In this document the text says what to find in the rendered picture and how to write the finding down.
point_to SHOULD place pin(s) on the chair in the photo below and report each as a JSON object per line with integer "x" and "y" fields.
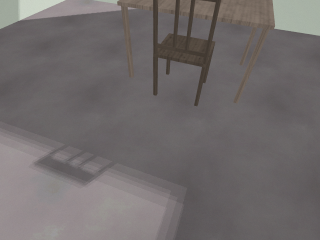
{"x": 184, "y": 49}

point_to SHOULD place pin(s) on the table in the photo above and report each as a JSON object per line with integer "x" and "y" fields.
{"x": 252, "y": 13}

